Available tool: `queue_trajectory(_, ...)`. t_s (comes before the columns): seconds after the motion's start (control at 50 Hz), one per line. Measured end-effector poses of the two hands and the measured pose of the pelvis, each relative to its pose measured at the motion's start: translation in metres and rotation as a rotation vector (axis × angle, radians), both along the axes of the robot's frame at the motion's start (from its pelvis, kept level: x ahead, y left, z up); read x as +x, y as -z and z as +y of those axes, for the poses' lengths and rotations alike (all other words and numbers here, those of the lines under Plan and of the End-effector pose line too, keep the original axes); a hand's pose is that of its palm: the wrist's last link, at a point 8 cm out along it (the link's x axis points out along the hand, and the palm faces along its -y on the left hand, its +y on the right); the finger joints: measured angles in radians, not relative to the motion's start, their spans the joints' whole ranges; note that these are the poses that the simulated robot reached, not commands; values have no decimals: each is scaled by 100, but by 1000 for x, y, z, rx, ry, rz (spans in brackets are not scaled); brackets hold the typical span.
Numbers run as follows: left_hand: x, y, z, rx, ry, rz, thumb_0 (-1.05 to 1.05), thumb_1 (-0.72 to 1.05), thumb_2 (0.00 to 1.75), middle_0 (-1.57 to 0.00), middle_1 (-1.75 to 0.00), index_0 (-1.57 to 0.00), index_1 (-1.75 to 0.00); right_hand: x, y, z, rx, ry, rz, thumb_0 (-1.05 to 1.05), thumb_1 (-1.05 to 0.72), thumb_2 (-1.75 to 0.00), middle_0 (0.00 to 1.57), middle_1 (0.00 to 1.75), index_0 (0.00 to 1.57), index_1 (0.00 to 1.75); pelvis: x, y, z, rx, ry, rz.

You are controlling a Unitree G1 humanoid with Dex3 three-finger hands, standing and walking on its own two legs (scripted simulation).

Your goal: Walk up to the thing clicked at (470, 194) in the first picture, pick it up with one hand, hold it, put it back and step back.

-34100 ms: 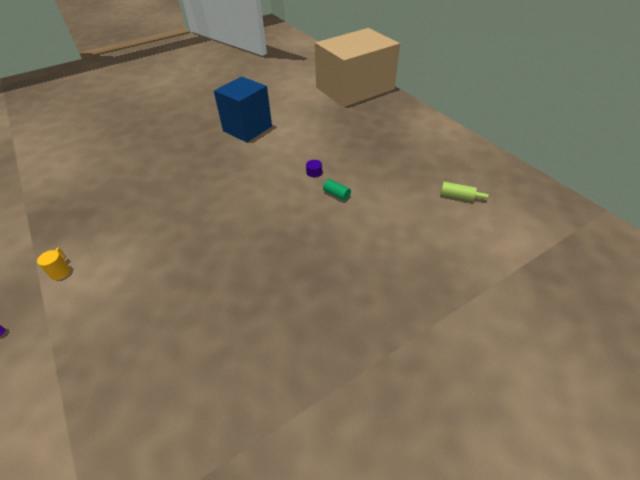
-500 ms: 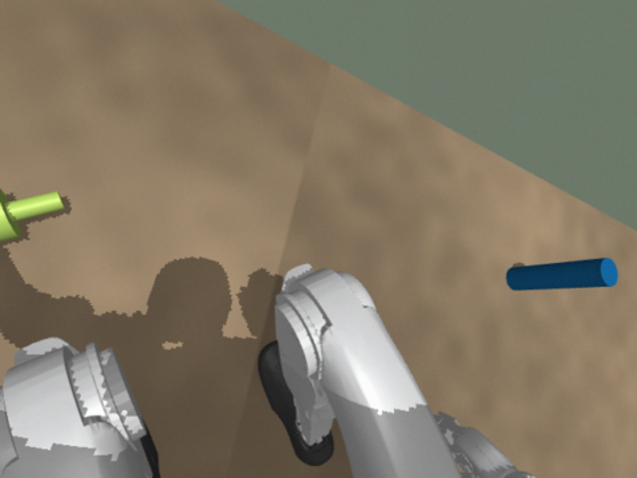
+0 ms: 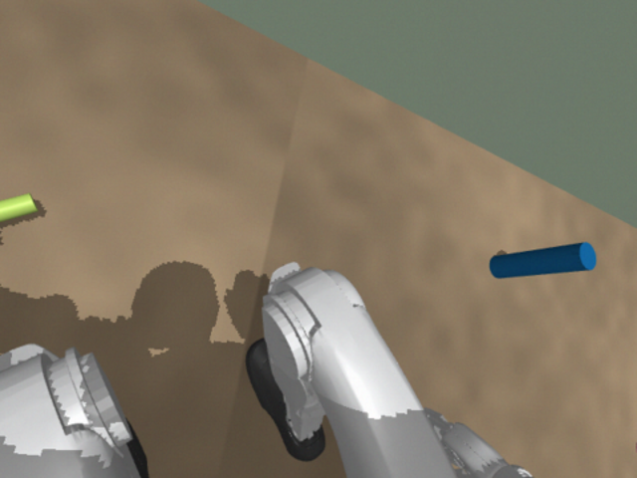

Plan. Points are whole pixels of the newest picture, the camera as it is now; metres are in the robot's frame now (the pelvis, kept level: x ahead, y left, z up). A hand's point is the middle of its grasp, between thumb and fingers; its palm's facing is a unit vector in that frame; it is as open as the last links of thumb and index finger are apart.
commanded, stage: open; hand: left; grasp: from above
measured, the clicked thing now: out of the picture +0.45 +0.31 -0.27
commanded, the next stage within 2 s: withdraw in 0.74 s
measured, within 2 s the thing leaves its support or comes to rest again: rests again in 0.20 s
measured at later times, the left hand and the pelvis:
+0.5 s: hand out of the picture +0.44 +0.33 -0.24, palm faces -0.45 -0.15 -0.88, open 13.2 cm; pelvis +0.00 +0.00 +0.00, yaw +0 degrees
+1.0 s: hand out of the picture +0.45 +0.33 -0.24, palm faces -0.42 -0.15 -0.90, open 14.0 cm; pelvis +0.00 +0.00 +0.00, yaw -1 degrees
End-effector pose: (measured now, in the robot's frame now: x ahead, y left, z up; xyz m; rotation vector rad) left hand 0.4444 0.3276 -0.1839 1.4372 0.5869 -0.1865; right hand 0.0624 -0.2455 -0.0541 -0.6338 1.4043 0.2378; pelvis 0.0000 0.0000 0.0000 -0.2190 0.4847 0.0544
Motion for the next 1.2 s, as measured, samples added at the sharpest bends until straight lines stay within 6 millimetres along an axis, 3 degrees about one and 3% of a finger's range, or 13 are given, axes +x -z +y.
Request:
queue_trajectory(0.26,8,-6,4,17,-6,-35,0,-7,58,-43,-74,-47,-68,-5,-6,2,-6,-2,-3,0,-90,-90,20,30,20,30,-1,0,2,-11,4,-5)
queue_trajectory(0.56,5,-3,5,3,-10,-8,0,-39,87,-13,-97,-16,-94,2,-5,5,9,-20,-13,0,-90,-90,20,30,20,30,-1,-2,1,-11,1,-7)
queue_trajectory(0.98,6,-5,6,8,-14,-31,0,-46,94,-6,-102,-9,-99,0,-8,5,3,-28,-10,0,-89,-90,20,30,20,30,-2,-2,1,-13,4,-8)
queue_trajectory(1.1,15,-27,11,34,-41,-146,0,-48,95,-6,-101,-9,-98,0,-6,4,32,-13,-3,0,-90,-90,20,30,20,30,1,-3,0,-7,1,13)
queue_trajectory(1.2,22,-77,23,83,-78,-225,0,-49,97,-7,-100,-9,-98,11,0,2,69,48,-39,0,-90,-90,20,30,20,30,5,-9,-1,0,-8,56)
